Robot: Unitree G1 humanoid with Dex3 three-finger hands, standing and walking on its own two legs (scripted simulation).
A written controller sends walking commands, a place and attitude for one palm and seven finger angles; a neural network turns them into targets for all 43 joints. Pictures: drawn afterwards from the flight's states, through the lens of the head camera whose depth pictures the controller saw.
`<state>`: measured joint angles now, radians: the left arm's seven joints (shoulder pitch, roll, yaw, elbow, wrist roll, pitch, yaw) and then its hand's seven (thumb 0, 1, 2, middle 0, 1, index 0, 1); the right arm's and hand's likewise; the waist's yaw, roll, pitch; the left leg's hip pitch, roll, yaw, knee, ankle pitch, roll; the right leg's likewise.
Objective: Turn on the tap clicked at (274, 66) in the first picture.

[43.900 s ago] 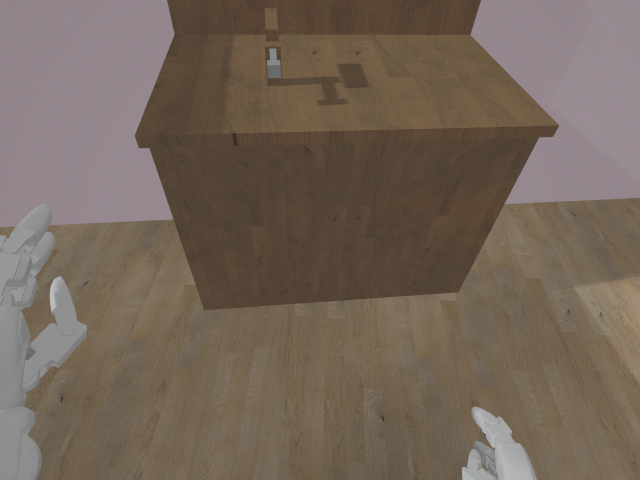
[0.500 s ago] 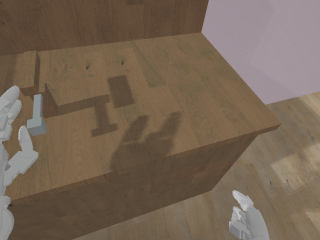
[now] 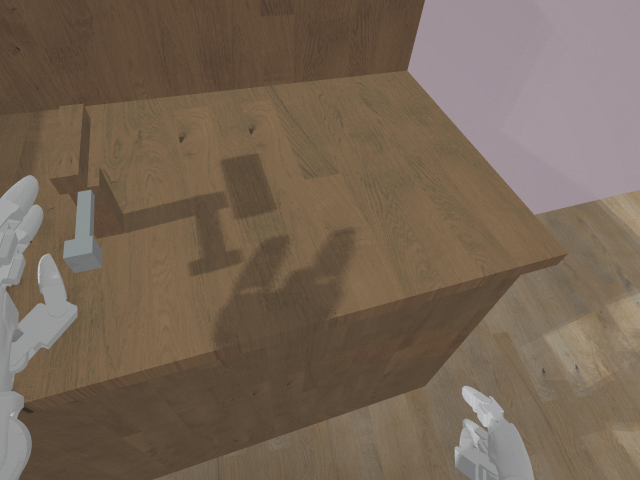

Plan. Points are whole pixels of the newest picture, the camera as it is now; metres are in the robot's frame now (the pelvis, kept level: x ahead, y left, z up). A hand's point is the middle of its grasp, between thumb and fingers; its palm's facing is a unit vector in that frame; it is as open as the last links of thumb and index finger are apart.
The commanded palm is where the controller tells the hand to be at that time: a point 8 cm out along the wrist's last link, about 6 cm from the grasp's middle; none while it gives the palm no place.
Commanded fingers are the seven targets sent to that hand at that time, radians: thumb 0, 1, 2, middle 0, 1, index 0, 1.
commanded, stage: turn the palm inward beside the body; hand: left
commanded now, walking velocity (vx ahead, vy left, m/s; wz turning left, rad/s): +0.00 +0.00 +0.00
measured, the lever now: (83, 254) +0.31 +0.30 +0.11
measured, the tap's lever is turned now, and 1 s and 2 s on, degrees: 0 0 0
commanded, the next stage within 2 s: none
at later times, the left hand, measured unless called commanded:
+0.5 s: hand (76, 351) +0.18 +0.23 +0.16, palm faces +0.51 -0.81 -0.29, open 7.4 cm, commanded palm +0.15 +0.27 +0.17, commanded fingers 0.00 0.90 0.90 -0.20 -0.30 -0.20 -0.30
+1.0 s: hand (102, 326) +0.21 +0.22 +0.16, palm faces +0.51 -0.82 -0.27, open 7.4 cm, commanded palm +0.15 +0.25 +0.17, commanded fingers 0.00 0.90 0.90 -0.20 -0.30 -0.20 -0.30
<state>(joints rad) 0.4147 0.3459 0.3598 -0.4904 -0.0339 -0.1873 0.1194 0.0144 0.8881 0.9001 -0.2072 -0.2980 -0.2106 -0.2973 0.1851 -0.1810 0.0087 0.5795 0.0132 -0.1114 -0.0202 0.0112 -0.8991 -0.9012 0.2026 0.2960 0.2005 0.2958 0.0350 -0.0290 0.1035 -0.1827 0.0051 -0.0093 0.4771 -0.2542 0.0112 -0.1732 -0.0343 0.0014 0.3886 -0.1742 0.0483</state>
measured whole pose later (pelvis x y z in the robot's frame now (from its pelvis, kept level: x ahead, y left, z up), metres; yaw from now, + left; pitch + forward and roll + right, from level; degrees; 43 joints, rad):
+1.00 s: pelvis +0.02 -0.05 -0.02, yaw +2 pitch -1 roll +0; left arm 0.39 0.31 0.34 -0.48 -0.16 0.08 0.11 0.01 0.89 0.90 -0.21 -0.30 -0.21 -0.30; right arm 0.20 -0.25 0.02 0.67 0.01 -0.21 -0.10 0.01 -0.90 -0.90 0.20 0.30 0.20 0.30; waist 0.08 0.05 -0.03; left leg -0.27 0.03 -0.07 0.63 -0.35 -0.05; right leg -0.29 -0.02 -0.07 0.64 -0.34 -0.02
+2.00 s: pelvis +0.00 -0.04 -0.01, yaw +3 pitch -4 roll +0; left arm 0.43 0.22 0.26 -0.66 -0.23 0.31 0.21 0.02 0.89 0.90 -0.20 -0.30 -0.20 -0.30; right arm 0.15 -0.23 0.06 0.68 0.03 -0.23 -0.12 0.01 -0.90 -0.90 0.20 0.30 0.20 0.30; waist 0.10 0.06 -0.03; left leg -0.21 0.02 -0.08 0.61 -0.32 -0.04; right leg -0.22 -0.03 -0.09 0.61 -0.31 -0.01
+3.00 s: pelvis +0.01 -0.04 -0.01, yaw +3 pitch -3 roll +0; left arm 0.30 0.23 0.31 -0.45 -0.22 0.26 0.19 0.02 0.90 0.90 -0.20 -0.29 -0.20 -0.29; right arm 0.16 -0.23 0.05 0.69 0.03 -0.22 -0.12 0.01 -0.90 -0.90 0.20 0.30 0.20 0.30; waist 0.09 0.05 -0.02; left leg -0.20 0.01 -0.07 0.56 -0.31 -0.03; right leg -0.21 -0.03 -0.07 0.56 -0.30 0.00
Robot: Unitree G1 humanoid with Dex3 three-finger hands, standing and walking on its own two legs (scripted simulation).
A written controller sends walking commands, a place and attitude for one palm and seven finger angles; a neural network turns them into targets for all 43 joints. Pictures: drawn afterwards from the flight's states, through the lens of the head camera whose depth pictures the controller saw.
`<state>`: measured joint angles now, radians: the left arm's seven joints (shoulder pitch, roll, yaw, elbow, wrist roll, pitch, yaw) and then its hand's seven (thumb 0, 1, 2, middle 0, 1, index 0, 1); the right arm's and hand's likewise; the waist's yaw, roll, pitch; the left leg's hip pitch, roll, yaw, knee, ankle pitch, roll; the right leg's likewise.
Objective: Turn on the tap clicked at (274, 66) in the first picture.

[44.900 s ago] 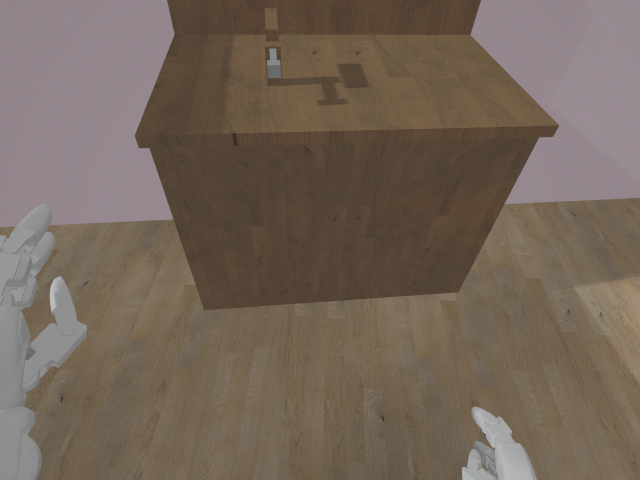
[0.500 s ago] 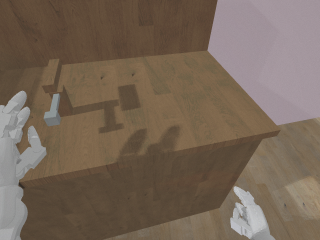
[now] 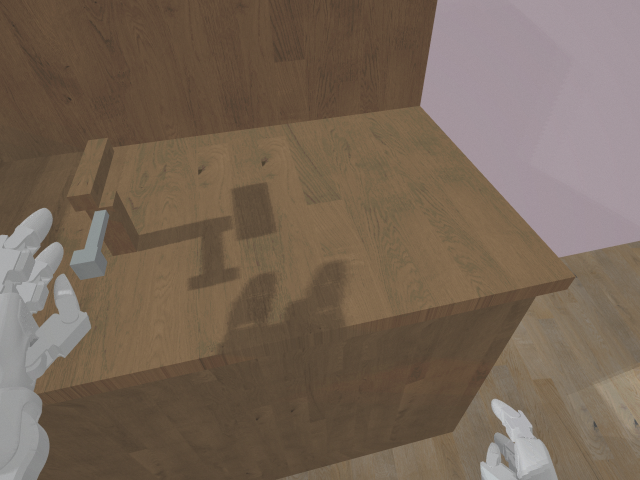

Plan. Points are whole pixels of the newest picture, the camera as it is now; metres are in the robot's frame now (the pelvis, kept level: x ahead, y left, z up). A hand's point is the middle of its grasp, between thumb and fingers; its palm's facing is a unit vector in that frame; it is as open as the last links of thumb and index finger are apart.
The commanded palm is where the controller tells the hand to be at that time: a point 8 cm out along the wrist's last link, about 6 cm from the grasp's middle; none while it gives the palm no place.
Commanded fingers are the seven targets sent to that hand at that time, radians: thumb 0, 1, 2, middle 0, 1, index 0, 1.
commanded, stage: turn the palm inward beside the body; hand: left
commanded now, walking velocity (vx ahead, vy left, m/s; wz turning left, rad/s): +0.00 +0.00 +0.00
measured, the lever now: (89, 263) +0.30 +0.34 +0.13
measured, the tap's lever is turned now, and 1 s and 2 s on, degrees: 0 0 0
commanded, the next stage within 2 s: reach beside the lever's end, fingers flat in 1.30 s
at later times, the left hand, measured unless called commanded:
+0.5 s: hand (65, 337) +0.18 +0.25 +0.18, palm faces +0.49 -0.86 -0.17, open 7.4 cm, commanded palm +0.12 +0.29 +0.19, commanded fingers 0.00 0.90 0.90 -0.20 -0.30 -0.20 -0.30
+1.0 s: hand (71, 349) +0.17 +0.24 +0.18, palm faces +0.52 -0.85 -0.11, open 7.4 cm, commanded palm +0.11 +0.28 +0.19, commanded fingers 0.00 0.90 0.90 -0.20 -0.30 -0.20 -0.30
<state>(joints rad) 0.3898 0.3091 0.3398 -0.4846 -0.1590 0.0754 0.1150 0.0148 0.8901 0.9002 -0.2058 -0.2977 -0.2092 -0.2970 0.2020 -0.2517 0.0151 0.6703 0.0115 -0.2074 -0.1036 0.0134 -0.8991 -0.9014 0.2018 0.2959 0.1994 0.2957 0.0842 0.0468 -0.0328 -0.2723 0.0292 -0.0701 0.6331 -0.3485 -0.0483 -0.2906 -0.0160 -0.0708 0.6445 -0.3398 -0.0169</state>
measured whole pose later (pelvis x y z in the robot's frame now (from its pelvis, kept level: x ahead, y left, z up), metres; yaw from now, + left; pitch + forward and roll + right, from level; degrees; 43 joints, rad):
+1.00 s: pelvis -0.01 +0.01 +0.00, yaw +1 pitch -4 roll +0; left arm 0.43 0.22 0.26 -0.66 -0.23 0.31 0.21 0.02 0.89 0.90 -0.20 -0.30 -0.20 -0.30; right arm 0.15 -0.23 0.06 0.68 0.03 -0.23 -0.12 0.01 -0.90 -0.90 0.20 0.30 0.20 0.30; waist 0.10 0.06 -0.03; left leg -0.21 0.02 -0.08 0.61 -0.32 -0.04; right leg -0.22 -0.03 -0.09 0.61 -0.31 -0.01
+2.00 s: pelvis +0.00 +0.01 +0.01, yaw +1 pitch -3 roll +0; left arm 0.30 0.23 0.31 -0.45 -0.22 0.26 0.19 0.02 0.90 0.90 -0.20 -0.29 -0.20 -0.29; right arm 0.16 -0.23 0.05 0.69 0.03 -0.22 -0.12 0.01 -0.90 -0.90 0.20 0.30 0.20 0.30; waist 0.09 0.05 -0.02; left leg -0.20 0.01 -0.07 0.56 -0.31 -0.03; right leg -0.21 -0.03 -0.07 0.56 -0.30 0.00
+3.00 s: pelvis -0.01 +0.01 +0.01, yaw +0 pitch +0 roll +0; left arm 0.05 0.29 0.44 -0.01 -0.22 0.10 0.13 0.02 0.90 0.90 -0.16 -0.17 -0.16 -0.17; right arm 0.17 -0.24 0.03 0.71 0.03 -0.20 -0.13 0.01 -0.90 -0.90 0.20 0.30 0.20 0.30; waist 0.06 0.04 -0.02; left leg -0.26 0.02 -0.06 0.57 -0.30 -0.03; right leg -0.28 -0.03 -0.06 0.57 -0.28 0.00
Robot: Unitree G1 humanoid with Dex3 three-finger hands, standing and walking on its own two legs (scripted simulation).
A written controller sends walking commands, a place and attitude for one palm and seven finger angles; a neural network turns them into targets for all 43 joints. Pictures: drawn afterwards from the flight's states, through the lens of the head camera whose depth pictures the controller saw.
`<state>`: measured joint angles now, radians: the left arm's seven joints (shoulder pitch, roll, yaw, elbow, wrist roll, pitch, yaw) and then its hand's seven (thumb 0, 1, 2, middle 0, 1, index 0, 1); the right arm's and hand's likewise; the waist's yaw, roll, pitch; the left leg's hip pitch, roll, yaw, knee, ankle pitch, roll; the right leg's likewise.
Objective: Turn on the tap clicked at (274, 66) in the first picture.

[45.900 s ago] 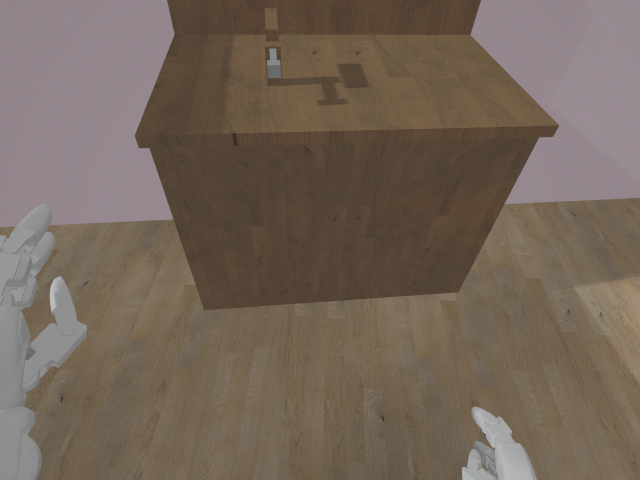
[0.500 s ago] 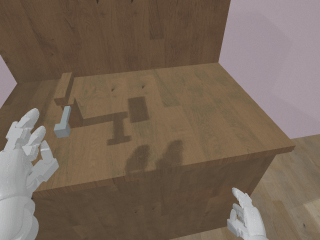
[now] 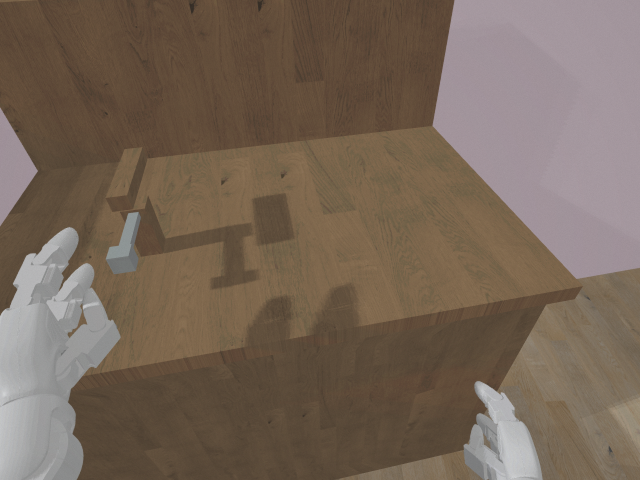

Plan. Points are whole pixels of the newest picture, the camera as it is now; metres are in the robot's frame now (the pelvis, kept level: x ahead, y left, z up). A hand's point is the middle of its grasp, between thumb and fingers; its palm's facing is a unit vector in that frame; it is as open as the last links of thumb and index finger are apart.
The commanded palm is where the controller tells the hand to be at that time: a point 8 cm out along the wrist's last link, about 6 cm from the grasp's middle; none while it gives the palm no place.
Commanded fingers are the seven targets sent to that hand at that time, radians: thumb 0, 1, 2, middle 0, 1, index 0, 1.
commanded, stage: turn the palm inward beside the body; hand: left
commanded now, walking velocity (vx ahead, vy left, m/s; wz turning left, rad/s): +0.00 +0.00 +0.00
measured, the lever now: (122, 259) +0.32 +0.32 +0.12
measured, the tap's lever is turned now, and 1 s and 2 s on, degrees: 0 0 0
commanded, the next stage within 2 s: reach beside the lever's end, fingers flat in 0.30 s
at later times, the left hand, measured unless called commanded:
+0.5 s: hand (118, 319) +0.20 +0.23 +0.18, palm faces +0.50 -0.86 -0.11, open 7.4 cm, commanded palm +0.15 +0.28 +0.18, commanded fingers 0.00 0.90 0.90 -0.20 -0.30 -0.20 -0.30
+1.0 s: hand (114, 301) +0.23 +0.26 +0.16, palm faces +0.53 -0.84 -0.10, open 7.5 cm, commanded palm +0.18 +0.30 +0.16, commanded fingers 0.00 0.90 0.90 -0.19 -0.27 -0.19 -0.27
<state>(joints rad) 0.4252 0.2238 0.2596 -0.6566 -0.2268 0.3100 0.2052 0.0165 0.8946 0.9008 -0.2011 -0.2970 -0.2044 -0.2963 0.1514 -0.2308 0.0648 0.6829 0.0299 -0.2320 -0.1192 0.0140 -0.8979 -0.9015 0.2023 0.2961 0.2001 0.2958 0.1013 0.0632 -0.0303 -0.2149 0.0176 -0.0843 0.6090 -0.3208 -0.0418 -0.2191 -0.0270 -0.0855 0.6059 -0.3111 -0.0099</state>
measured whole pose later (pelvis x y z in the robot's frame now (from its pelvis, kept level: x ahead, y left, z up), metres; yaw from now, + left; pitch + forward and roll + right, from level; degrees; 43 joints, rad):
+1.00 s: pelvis +0.01 +0.01 +0.00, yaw +0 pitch -3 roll +0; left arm 0.30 0.23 0.31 -0.45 -0.22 0.26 0.19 0.02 0.90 0.90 -0.20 -0.29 -0.20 -0.29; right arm 0.16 -0.23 0.05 0.69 0.03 -0.22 -0.12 0.01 -0.90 -0.90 0.20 0.30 0.20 0.30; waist 0.09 0.05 -0.02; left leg -0.20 0.01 -0.07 0.56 -0.31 -0.03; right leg -0.21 -0.03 -0.07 0.56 -0.30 0.00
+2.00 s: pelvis +0.01 +0.01 +0.00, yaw -1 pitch +0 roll +0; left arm 0.05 0.29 0.44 -0.01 -0.22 0.10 0.13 0.02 0.90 0.90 -0.16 -0.17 -0.16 -0.17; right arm 0.17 -0.24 0.03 0.71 0.03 -0.20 -0.13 0.01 -0.90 -0.90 0.20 0.30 0.20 0.30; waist 0.06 0.04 -0.02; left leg -0.26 0.02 -0.06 0.57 -0.30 -0.03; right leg -0.28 -0.03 -0.06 0.57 -0.28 0.00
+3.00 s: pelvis +0.01 +0.01 +0.00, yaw -1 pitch +1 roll +0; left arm -0.05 0.29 0.44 0.15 -0.19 0.02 0.11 0.02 0.91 0.90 -0.15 -0.15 -0.15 -0.15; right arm 0.19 -0.24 0.02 0.72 0.03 -0.19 -0.13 0.01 -0.90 -0.90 0.20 0.30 0.20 0.30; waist 0.06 0.04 -0.03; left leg -0.31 0.01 -0.06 0.60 -0.32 -0.03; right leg -0.32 -0.03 -0.06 0.59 -0.30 0.00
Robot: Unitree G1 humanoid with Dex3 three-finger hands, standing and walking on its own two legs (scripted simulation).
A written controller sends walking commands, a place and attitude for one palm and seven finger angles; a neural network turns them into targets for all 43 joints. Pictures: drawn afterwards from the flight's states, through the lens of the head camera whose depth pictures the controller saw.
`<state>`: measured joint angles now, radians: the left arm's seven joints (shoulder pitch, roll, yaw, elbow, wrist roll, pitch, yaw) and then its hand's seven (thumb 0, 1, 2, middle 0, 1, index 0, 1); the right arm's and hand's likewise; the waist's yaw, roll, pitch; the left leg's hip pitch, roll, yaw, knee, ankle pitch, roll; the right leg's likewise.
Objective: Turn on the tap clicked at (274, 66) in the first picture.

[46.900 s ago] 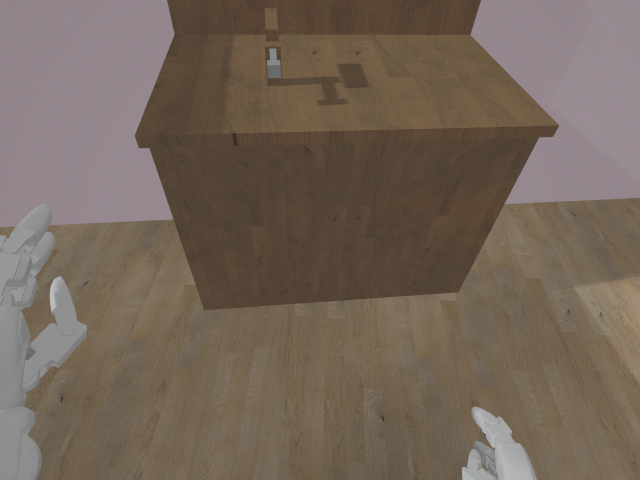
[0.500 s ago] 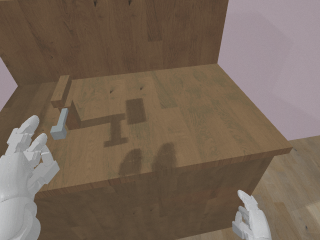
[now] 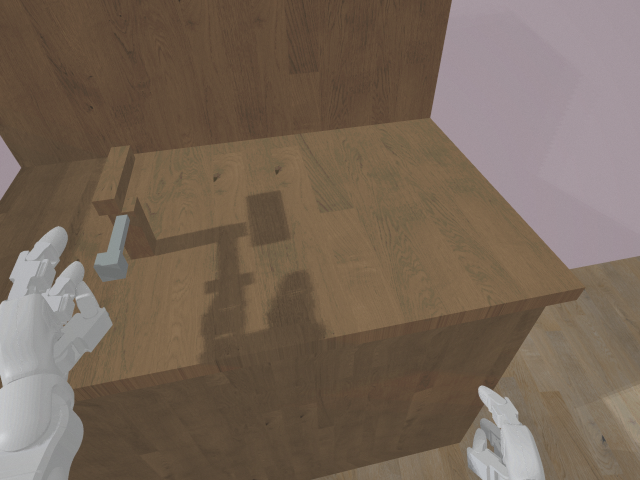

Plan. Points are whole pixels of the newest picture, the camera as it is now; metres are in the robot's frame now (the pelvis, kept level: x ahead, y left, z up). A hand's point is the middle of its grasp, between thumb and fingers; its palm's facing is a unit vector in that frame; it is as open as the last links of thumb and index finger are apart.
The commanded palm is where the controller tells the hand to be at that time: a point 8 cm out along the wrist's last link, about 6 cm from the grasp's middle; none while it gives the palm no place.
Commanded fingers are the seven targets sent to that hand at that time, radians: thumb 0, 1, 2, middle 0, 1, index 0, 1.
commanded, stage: reach beside the lever's end, fingers flat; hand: left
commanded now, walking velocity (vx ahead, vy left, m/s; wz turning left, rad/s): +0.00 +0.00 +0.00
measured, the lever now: (111, 265) +0.31 +0.32 +0.12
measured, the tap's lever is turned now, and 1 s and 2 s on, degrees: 0 0 6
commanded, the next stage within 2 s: push the lever round in 1.60 s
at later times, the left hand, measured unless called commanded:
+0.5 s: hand (93, 304) +0.23 +0.29 +0.14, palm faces +0.56 -0.82 -0.09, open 7.6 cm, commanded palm +0.20 +0.33 +0.14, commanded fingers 0.00 0.90 0.90 -0.17 -0.21 -0.17 -0.21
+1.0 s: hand (95, 290) +0.26 +0.31 +0.13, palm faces +0.57 -0.81 -0.09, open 7.8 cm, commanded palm +0.22 +0.35 +0.12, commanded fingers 0.00 0.90 0.90 -0.15 -0.15 -0.15 -0.15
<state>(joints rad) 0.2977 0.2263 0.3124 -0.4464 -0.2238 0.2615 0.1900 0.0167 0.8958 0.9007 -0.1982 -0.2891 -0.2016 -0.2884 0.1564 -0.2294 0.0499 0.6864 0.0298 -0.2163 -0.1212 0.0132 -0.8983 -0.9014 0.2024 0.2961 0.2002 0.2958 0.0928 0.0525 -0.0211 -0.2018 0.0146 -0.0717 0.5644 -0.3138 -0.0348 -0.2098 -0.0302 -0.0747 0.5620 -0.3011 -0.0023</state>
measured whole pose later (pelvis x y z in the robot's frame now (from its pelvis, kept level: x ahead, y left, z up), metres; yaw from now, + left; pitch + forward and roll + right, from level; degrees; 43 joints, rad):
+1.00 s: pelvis -0.01 +0.00 +0.00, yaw -1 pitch +0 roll +0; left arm 0.05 0.29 0.44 -0.01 -0.22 0.10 0.13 0.02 0.90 0.90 -0.16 -0.17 -0.16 -0.17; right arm 0.17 -0.24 0.03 0.71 0.03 -0.20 -0.13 0.01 -0.90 -0.90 0.20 0.30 0.20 0.30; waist 0.06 0.04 -0.02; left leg -0.26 0.02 -0.06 0.57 -0.30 -0.03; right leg -0.28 -0.03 -0.06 0.57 -0.28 0.00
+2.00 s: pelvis +0.00 +0.00 +0.00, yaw -1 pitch +1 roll +0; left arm -0.05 0.29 0.44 0.15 -0.19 0.02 0.11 0.02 0.91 0.90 -0.15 -0.15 -0.15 -0.15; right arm 0.19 -0.24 0.02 0.72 0.03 -0.19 -0.13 0.01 -0.90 -0.90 0.20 0.30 0.20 0.30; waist 0.06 0.04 -0.03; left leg -0.31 0.01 -0.06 0.60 -0.32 -0.03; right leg -0.32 -0.03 -0.06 0.59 -0.30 0.00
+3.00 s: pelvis -0.01 +0.00 +0.00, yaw +0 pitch +1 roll +0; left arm -0.13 0.14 0.27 0.10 -0.09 0.09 0.41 0.02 0.93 0.91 -0.15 -0.15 -0.12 -0.14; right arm 0.13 -0.22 0.03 0.73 0.01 -0.11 -0.11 0.01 -0.90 -0.90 0.20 0.30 0.20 0.30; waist 0.06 0.04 -0.03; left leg -0.30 0.01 -0.08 0.60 -0.31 -0.04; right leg -0.31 -0.03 -0.08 0.59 -0.29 0.00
